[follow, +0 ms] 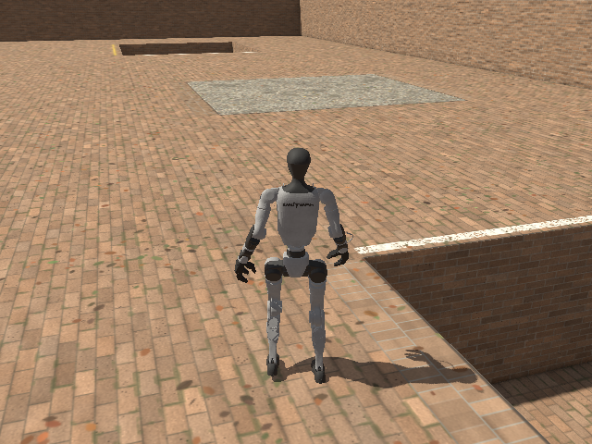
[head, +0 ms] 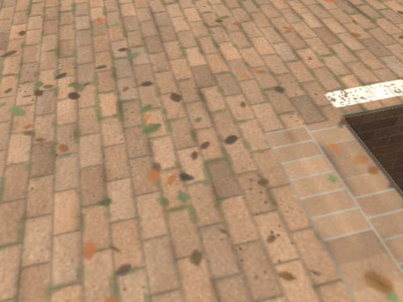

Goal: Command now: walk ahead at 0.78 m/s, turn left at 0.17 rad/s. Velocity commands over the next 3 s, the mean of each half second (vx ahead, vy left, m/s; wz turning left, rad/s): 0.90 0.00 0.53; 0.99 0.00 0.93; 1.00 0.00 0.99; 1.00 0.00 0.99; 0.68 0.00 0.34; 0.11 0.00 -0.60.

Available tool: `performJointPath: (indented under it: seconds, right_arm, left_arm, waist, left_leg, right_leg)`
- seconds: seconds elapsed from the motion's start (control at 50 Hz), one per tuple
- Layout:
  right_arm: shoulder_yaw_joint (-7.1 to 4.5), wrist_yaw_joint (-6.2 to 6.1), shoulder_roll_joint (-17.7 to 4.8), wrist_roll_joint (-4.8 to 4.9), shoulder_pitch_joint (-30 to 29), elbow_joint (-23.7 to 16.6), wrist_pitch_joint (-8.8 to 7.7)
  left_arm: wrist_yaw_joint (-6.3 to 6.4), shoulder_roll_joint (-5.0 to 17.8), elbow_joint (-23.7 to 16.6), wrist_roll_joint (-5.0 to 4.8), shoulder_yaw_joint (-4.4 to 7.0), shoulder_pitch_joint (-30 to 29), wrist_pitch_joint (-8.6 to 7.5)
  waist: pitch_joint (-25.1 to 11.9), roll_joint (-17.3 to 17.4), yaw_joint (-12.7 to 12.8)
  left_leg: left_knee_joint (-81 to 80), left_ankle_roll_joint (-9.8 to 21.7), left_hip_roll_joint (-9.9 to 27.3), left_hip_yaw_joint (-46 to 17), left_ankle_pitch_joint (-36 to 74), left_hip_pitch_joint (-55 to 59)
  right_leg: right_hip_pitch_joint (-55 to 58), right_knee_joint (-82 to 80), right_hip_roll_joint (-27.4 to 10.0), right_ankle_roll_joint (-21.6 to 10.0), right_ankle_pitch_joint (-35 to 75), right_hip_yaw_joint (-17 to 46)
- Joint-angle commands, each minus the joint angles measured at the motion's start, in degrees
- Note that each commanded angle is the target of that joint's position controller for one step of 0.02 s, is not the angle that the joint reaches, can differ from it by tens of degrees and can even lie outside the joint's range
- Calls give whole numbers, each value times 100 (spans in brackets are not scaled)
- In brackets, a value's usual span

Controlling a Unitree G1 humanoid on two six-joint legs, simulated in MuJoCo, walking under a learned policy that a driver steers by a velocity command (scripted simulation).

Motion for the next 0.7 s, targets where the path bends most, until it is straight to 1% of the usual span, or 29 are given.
performJointPath:
  seconds: [0.02,0.04,0.06,0.08,0.1,0.12,0.14,0.16,0.18,0.22,0.26,0.3,0.34,0.36,0.38,0.4,0.42,0.44,0.46,0.48,0.5,0.52,0.54,0.56,0.6,0.62,0.66,0.68,0.7]
  right_arm:
    - [-23,-137,-314,38,-299,-478,-164]
    - [-13,-227,-293,24,-14,-361,-230]
    - [-50,-282,-400,28,701,-121,-328]
    - [-120,-331,-815,-27,1534,-40,-402]
    - [-352,-352,-1554,-15,1491,-6,-385]
    - [-329,-334,-1253,30,1443,43,-402]
    - [-262,-288,-1036,65,1223,20,-421]
    - [-230,-259,-904,50,1089,17,-433]
    - [-197,-275,-821,68,1040,57,-452]
    - [-174,-297,-677,88,1001,200,-495]
    - [-208,-303,-675,107,925,283,-520]
    - [-274,-302,-790,132,914,350,-551]
    - [-331,-282,-914,157,936,430,-565]
    - [-353,-273,-955,158,940,472,-564]
    - [-376,-263,-1006,151,934,517,-562]
    - [-394,-245,-1066,152,863,550,-572]
    - [-396,-214,-1054,167,747,563,-596]
    - [-290,-216,-685,163,607,406,-637]
    - [-147,-230,-88,394,856,61,-631]
    - [-156,-273,-385,257,561,200,-507]
    - [-204,-222,-522,136,298,219,-443]
    - [-195,-144,-490,94,238,288,-389]
    - [-194,-74,-418,47,184,304,-320]
    - [-163,-2,-316,18,134,275,-230]
    - [-116,96,-187,8,-241,119,-107]
    - [-100,131,-171,5,-446,31,-84]
    - [-68,183,-182,18,-814,-158,-69]
    - [-50,210,-202,36,-997,-236,-65]
    - [-26,244,-204,49,-1100,-257,-59]
  left_arm:
    - [-8,969,-442,-15,252,-551,-1]
    - [20,827,-411,-24,213,-502,22]
    - [41,521,-478,14,126,-587,-23]
    - [29,-74,-755,33,-51,-971,-126]
    - [20,111,-1187,23,-56,-1521,-235]
    - [23,540,-1286,157,52,-1978,-267]
    - [-27,594,-1209,196,70,-1865,-307]
    - [-74,617,-1092,239,64,-1634,-314]
    - [-135,623,-1065,266,65,-1553,-282]
    - [-179,533,-1084,202,19,-1666,-191]
    - [-199,403,-1116,133,-55,-1895,-150]
    - [-218,323,-1205,58,-119,-2255,-157]
    - [-191,376,-1265,14,-124,-2469,-165]
    - [-153,431,-1268,7,-109,-2425,-173]
    - [-94,523,-1225,0,-72,-2205,-191]
    - [0,683,-1054,21,9,-1596,-225]
    - [131,946,-767,111,128,-508,-278]
    - [273,1454,-660,259,275,805,-308]
    - [274,1946,-639,354,352,826,-289]
    - [270,1373,-776,284,243,-28,-260]
    - [255,911,-797,234,130,-391,-255]
    - [227,694,-705,228,80,-484,-263]
    - [235,577,-609,200,37,-517,-286]
    - [232,509,-488,149,15,-481,-333]
    - [174,413,-266,39,-1,-328,-454]
    - [155,379,-179,25,-8,-266,-500]
    - [148,368,-63,37,-18,-364,-581]
    - [158,394,-16,51,-13,-433,-609]
    - [173,452,36,60,1,-450,-621]
  waist:
    - [593,-1063,-339]
    - [608,-675,-508]
    - [328,-154,-821]
    - [-18,1016,-1239]
    - [444,1313,-1203]
    - [736,341,-1179]
    - [730,260,-975]
    - [672,311,-826]
    - [740,457,-718]
    - [973,569,-608]
    - [1058,552,-564]
    - [1061,588,-626]
    - [1014,586,-667]
    - [984,606,-625]
    - [872,613,-500]
    - [557,453,-161]
    - [-65,83,394]
    - [-1054,-722,989]
    - [-1563,-2383,599]
    - [-589,-1476,293]
    - [-56,-820,149]
    - [201,-510,20]
    - [420,-593,-103]
    - [628,-830,-198]
    - [921,-776,-267]
    - [998,-696,-299]
    - [1181,-633,-466]
    - [1295,-611,-530]
    - [1315,-509,-548]
  left_leg:
    - [-1637,221,-198,543,108,1253]
    - [-2047,327,-291,618,414,1977]
    - [-2024,400,-26,153,119,3188]
    - [-2782,566,1449,-1783,-1910,3840]
    - [-3501,1181,2358,-3987,-3026,3641]
    - [-3404,1366,2238,-3986,-2803,3460]
    - [-3293,1337,1882,-3508,-2296,3255]
    - [-3360,1326,1572,-3074,-1951,2979]
    - [-3538,1373,1369,-2797,-1787,2618]
    - [-3830,1437,1023,-2346,-1128,2003]
    - [-3857,1387,781,-1996,-426,1586]
    - [-3827,1323,698,-1852,63,1314]
    - [-3762,1286,785,-1918,404,1219]
    - [-3636,1246,832,-1969,738,1221]
    - [-3354,1179,864,-1994,1381,1223]
    - [-2548,1052,717,-1815,2513,1101]
    - [-984,891,295,-1432,2952,528]
    - [1135,766,-130,-1005,1682,-432]
    - [2717,681,-653,-643,-1093,-1806]
    - [3314,734,-225,-657,-448,-2230]
    - [3233,728,60,-527,24,-2247]
    - [3042,666,297,-469,264,-2047]
    - [2927,596,419,-434,326,-1931]
    - [2892,516,533,-407,367,-1925]
    - [2934,471,612,-346,696,-2221]
    - [2904,464,634,-327,948,-2360]
    - [2469,473,640,-243,1456,-2361]
    - [2068,497,626,-117,1672,-2258]
    - [1662,556,589,107,1864,-2048]
  right_leg:
    - [-1033,-877,-975,-883,-1957,990]
    - [-1474,-435,-824,-829,-2078,875]
    - [-2252,544,-492,-673,-2027,611]
    - [-3061,2609,80,-393,-2019,-151]
    - [-4585,3358,111,-306,-1473,-461]
    - [-4844,3773,-399,-250,-842,-203]
    - [-4660,3766,-457,-142,-476,-217]
    - [-4300,3695,-497,-22,-399,-253]
    - [-3992,3589,-514,82,-403,-311]
    - [-3490,3175,-476,267,-49,-428]
    - [-2870,2523,-388,363,407,-482]
    - [-2132,1827,-258,371,667,-526]
    - [-1408,1424,-155,273,638,-585]
    - [-1032,1251,-107,216,493,-611]
    - [-522,1104,-21,159,291,-660]
    - [419,926,115,66,84,-729]
    - [1908,973,-48,-69,-101,-608]
    - [3371,731,-1350,-239,-2181,688]
    - [3792,-731,-2661,-492,-4575,3676]
    - [2794,-953,-2567,-556,-4367,3842]
    - [2203,-746,-2363,-558,-3522,2847]
    - [1734,-799,-2116,-565,-2556,2001]
    - [1372,-917,-1895,-509,-1987,1380]
    - [1099,-1048,-1823,-479,-1627,940]
    - [977,-1252,-1757,-437,-775,222]
    - [970,-1317,-1745,-427,-347,-116]
    - [802,-1491,-1601,-375,409,-869]
    - [713,-1606,-1509,-352,712,-1213]
    - [702,-1711,-1389,-314,937,-1574]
